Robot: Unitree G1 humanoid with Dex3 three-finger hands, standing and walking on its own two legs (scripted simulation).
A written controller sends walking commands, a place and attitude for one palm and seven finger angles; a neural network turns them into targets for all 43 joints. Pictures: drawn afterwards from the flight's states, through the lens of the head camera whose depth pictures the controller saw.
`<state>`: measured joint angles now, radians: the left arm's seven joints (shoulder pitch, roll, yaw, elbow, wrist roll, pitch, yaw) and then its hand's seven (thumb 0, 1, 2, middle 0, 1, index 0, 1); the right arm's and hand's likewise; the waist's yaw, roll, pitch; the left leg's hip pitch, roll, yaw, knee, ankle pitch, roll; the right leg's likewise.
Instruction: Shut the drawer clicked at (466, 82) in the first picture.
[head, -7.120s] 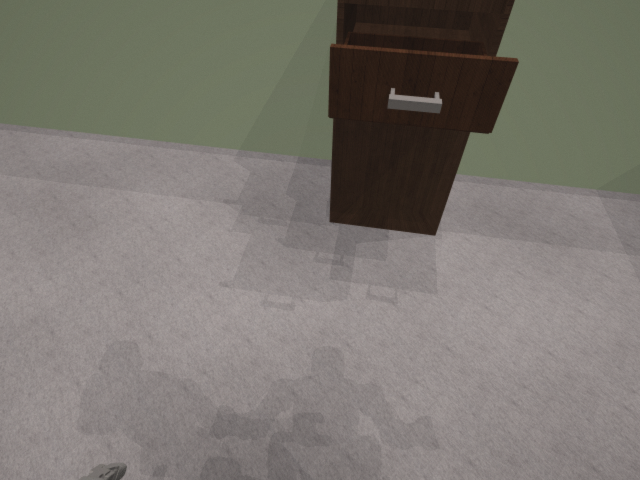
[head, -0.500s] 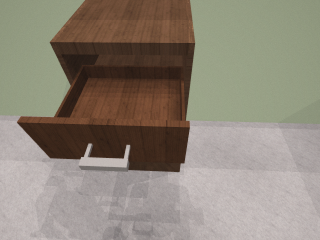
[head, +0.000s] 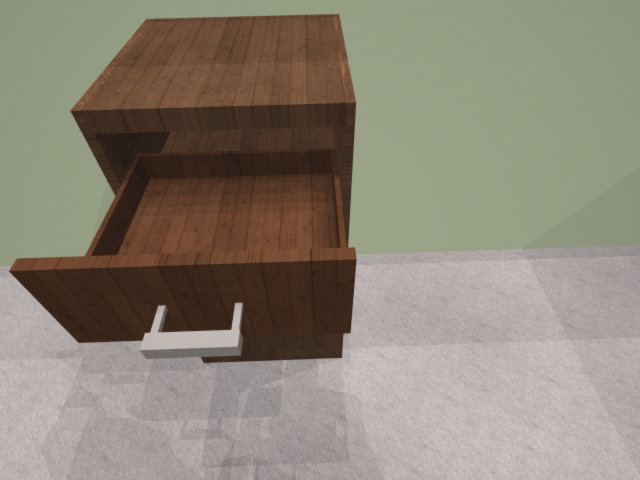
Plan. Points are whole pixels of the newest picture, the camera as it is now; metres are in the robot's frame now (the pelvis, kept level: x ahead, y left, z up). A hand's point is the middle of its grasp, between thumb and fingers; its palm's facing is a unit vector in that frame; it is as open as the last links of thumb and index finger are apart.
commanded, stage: look again from close up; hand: left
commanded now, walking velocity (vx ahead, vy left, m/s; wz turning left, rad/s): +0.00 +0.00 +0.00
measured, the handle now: (196, 328) +0.31 +0.18 +0.02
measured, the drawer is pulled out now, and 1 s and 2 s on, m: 0.30 0.30 0.30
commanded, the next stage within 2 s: raise the hand and make a fist in 0.52 s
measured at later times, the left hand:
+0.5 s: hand out of the picture +0.01 +0.21 -0.17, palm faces +0.03 -0.98 -0.17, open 7.3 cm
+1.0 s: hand (160, 425) +0.19 +0.20 +0.00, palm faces +0.16 -0.99 +0.01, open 7.5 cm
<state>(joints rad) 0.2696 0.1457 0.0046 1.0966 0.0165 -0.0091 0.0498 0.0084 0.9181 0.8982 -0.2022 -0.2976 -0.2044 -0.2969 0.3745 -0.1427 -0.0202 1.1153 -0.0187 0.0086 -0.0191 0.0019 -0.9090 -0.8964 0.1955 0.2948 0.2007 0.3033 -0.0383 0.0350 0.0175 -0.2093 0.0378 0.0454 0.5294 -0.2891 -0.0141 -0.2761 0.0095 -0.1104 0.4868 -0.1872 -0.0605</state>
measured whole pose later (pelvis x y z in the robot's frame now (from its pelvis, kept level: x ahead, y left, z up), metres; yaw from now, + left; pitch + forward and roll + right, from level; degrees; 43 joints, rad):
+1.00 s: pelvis +0.02 +0.03 -0.06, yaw +2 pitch +10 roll +0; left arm 0.60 0.09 0.08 -0.09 -0.18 -0.50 -0.12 0.01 0.92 0.90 -0.41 -0.53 -0.14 -0.38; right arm 0.17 -0.24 -0.07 0.51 0.01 -0.26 0.07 0.01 -0.91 -0.90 0.20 0.30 0.20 0.30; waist 0.00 -0.02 -0.16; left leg -0.64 0.00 0.04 0.99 -0.53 0.03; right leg -0.71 -0.02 -0.07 0.97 -0.43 -0.02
